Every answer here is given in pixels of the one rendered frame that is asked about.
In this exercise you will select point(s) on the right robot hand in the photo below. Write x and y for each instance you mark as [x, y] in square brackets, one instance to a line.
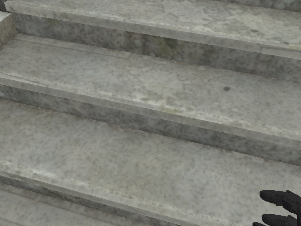
[289, 201]

